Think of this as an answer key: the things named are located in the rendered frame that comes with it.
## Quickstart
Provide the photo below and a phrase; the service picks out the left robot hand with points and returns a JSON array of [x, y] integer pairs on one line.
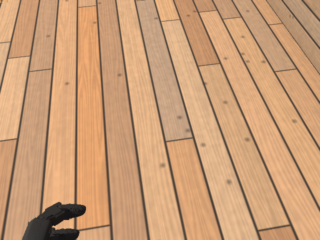
[[40, 228]]

